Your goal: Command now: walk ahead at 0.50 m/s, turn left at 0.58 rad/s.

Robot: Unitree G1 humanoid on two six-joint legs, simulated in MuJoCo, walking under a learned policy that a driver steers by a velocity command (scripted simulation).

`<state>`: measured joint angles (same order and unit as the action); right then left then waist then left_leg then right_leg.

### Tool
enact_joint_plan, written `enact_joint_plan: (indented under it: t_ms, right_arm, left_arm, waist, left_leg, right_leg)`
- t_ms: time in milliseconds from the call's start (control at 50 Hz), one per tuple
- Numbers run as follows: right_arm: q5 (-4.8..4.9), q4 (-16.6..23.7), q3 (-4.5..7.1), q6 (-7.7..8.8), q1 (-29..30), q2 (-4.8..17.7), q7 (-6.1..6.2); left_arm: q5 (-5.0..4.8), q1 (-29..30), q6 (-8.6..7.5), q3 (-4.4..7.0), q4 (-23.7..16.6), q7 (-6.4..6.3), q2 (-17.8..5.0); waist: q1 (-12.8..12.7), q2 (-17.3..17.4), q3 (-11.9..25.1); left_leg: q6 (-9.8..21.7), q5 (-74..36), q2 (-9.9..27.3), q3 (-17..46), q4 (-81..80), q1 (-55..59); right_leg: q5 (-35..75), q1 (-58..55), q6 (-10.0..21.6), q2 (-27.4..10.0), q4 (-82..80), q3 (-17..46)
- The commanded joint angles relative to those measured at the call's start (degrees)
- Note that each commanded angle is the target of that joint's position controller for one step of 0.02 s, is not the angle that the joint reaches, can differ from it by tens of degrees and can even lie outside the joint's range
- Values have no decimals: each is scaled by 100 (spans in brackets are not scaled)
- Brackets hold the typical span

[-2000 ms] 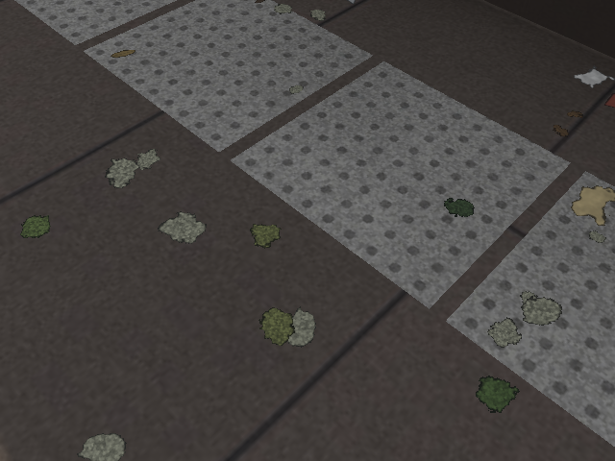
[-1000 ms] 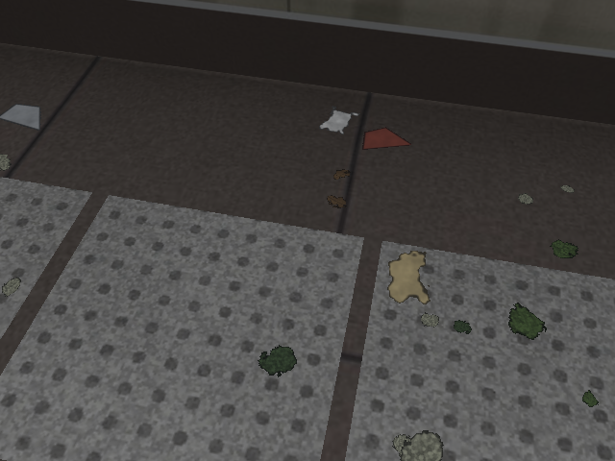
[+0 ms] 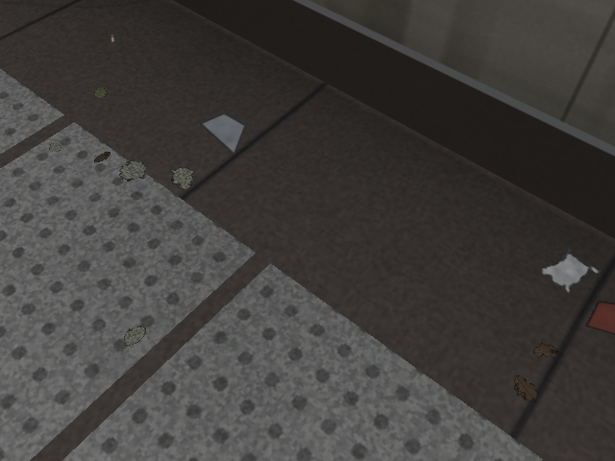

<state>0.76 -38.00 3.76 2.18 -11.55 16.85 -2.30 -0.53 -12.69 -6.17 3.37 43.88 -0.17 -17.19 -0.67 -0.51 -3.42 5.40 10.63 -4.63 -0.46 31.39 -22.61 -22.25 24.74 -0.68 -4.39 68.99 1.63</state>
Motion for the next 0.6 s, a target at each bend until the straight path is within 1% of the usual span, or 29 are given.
enact_joint_plan:
  t_ms: [20, 60, 80, 120, 160, 200, 240, 280, 300, 320, 340, 360, 380, 400, 420, 440, 460, 480, 500, 520, 540, 600]
  right_arm:
    - [-79, 458, 202, 129, -20, 711, 79]
    - [-50, 386, 223, 164, -123, 783, 141]
    - [-38, 339, 238, 167, -209, 836, 182]
    - [1, 245, 253, 148, -395, 873, 246]
    - [32, 171, 258, 114, -552, 880, 282]
    - [57, 82, 274, 87, -744, 928, 303]
    - [82, -3, 277, 57, -918, 923, 312]
    - [84, -38, 273, 20, -970, 884, 331]
    - [76, -38, 282, 2, -938, 894, 339]
    - [71, -23, 283, -18, -875, 875, 341]
    - [63, 14, 240, -26, -796, 747, 334]
    - [14, 110, 129, -5, -731, 452, 310]
    - [58, 208, 18, 38, -1375, 101, 315]
    - [151, 286, 9, 75, -1574, 337, 324]
    - [177, 217, 148, 50, -1124, 857, 328]
    - [112, 310, 181, 5, -638, 944, 327]
    - [42, 369, 189, -21, -434, 868, 309]
    - [36, 394, 204, -46, -414, 767, 278]
    - [77, 378, 191, -79, -499, 638, 250]
    - [96, 369, 169, -108, -528, 509, 236]
    - [90, 405, 151, -129, -474, 431, 232]
    - [49, 506, 115, -133, -192, 349, 218]
  left_arm:
    - [115, -65, -42, 200, -465, -32, -737]
    - [159, 30, 45, 164, -492, -44, -586]
    - [172, 221, 63, 138, -556, -50, -517]
    - [172, 661, 57, 81, -661, -35, -390]
    - [135, 1088, 23, 30, -751, 16, -293]
    - [73, 1453, -18, 12, -843, 80, -294]
    - [28, 1648, -67, 37, -925, 138, -396]
    - [17, 1618, -113, 94, -945, 181, -535]
    - [7, 1510, -135, 126, -933, 187, -593]
    - [-1, 1263, -158, 165, -882, 178, -642]
    - [22, 775, -182, 239, -759, 145, -738]
    - [125, 44, -209, 324, -680, 100, -968]
    - [214, -736, -164, 448, -576, 62, -1451]
    - [74, -969, -88, 435, -411, 118, -1301]
    - [26, -677, -56, 304, -517, 98, -811]
    - [58, -363, 0, 234, -561, 71, -633]
    - [92, -104, 29, 173, -548, 67, -497]
    - [122, 52, 25, 134, -512, 55, -394]
    - [129, 129, 9, 126, -481, 50, -364]
    - [109, 139, -17, 136, -435, 50, -366]
    - [99, 117, -44, 160, -383, 50, -435]
    - [109, 10, -69, 232, -219, 38, -646]
  waist:
    - [-57, 353, 738]
    - [-76, 287, 641]
    - [-34, 265, 557]
    - [126, 315, 451]
    - [304, 436, 386]
    - [449, 496, 315]
    - [509, 537, 282]
    - [449, 624, 308]
    - [373, 727, 325]
    - [230, 831, 378]
    - [-38, 822, 596]
    - [-394, 548, 1256]
    - [-349, -744, 2197]
    - [-307, -1798, 2340]
    - [-430, -986, 1493]
    - [-417, -572, 904]
    - [-284, -384, 499]
    - [-129, -516, 324]
    - [-35, -639, 253]
    - [-6, -673, 242]
    - [6, -616, 216]
    - [-28, -386, 198]
  left_leg:
    - [1152, -938, 1502, 2262, -1744, 1369]
    - [1190, -1437, 1384, 1923, -1838, 1023]
    - [1165, -1545, 1321, 1793, -1858, 948]
    - [998, -1428, 1146, 1592, -1823, 908]
    - [827, -1047, 998, 1501, -1755, 844]
    - [751, -736, 1020, 1627, -1697, 842]
    - [725, -574, 1139, 1914, -1475, 1078]
    - [653, -497, 1251, 2261, -1158, 1399]
    - [604, -566, 1290, 2413, -1001, 1496]
    - [538, -701, 1267, 2504, -808, 1523]
    - [396, -970, 1048, 2417, -387, 1428]
    - [188, -807, 745, 2088, 799, 955]
    - [-273, 878, -27, 1284, 2768, -806]
    - [-395, 2413, 60, 1076, 3900, -2083]
    - [-435, 1933, 405, 1163, 4364, -2441]
    - [-457, 1486, 594, 907, 4377, -2398]
    - [-473, 1160, 760, 845, 4139, -2217]
    - [-469, 943, 928, 841, 3899, -1983]
    - [-469, 826, 1021, 774, 3756, -1733]
    - [-486, 734, 1042, 688, 3676, -1664]
    - [-515, 597, 1072, 654, 3564, -1717]
    - [-613, -3, 1138, 669, 2961, -1992]
  right_leg:
    - [497, 1185, -36, -332, -388, 311]
    - [798, 1122, -186, -248, -832, 206]
    - [1072, 1198, -259, -201, -1160, 182]
    - [1845, 1197, -325, -76, -2013, 180]
    - [2479, 944, -328, 116, -2882, 161]
    - [2755, 681, -310, 284, -3434, 137]
    - [2688, 585, -244, 360, -3760, 230]
    - [2325, 419, -136, 417, -4034, 313]
    - [2044, 249, -61, 433, -4093, 316]
    - [1843, -85, 37, 459, -4203, 253]
    - [1893, -819, 190, 455, -4450, 160]
    - [1834, -2149, 518, -176, -4295, 667]
    - [1237, -4347, 1317, -1507, -4337, 2615]
    - [-383, -4721, 1659, -2103, -5002, 4470]
    - [-1125, -4014, 1405, -1872, -5217, 3897]
    - [-628, -3241, 1183, -1633, -5278, 3024]
    - [36, -2538, 1116, -1380, -5428, 2374]
    - [480, -2092, 1057, -1190, -5568, 1906]
    - [761, -1792, 1007, -1034, -5718, 1500]
    - [1028, -1673, 1032, -976, -5830, 1196]
    - [1295, -1634, 1088, -991, -5922, 962]
    - [2021, -1840, 1202, -1089, -6043, 427]
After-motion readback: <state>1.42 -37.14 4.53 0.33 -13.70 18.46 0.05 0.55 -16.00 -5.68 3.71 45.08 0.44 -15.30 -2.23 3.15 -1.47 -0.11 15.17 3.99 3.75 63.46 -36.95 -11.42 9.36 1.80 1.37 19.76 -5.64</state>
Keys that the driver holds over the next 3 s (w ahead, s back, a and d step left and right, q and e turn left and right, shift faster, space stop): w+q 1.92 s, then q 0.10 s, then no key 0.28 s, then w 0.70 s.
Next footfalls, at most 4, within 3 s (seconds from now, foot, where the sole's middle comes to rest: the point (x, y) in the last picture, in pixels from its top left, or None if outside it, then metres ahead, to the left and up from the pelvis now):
0.36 right None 0.39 -0.12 -0.77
0.88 left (210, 404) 0.55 0.23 -0.77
1.36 right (220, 269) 0.90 0.25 -0.77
1.88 left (60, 292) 0.82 0.63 -0.77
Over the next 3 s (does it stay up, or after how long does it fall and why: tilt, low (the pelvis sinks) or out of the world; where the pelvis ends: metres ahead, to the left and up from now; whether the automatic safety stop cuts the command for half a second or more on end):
stays up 0.93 0.86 0.02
